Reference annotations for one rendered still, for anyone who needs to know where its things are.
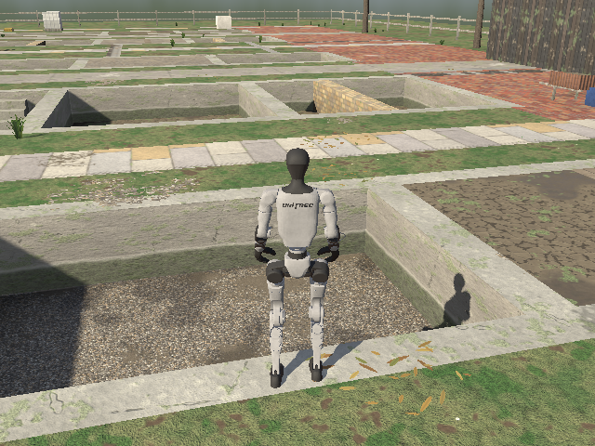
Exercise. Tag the robot head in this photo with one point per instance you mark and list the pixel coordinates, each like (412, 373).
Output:
(297, 161)

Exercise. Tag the left robot hand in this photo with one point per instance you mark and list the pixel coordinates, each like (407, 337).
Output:
(260, 258)

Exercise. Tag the left robot foot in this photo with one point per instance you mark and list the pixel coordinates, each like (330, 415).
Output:
(276, 379)

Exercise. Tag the right robot upper arm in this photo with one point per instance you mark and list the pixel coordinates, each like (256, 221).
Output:
(326, 197)

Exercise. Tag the right robot hand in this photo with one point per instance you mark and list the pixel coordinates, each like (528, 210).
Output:
(326, 249)

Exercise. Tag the right robot forearm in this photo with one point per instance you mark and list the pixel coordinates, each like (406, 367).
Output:
(333, 243)

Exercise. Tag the left robot upper arm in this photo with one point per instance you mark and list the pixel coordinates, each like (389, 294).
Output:
(268, 198)

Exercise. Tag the left robot forearm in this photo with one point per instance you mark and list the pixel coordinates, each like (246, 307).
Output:
(259, 242)

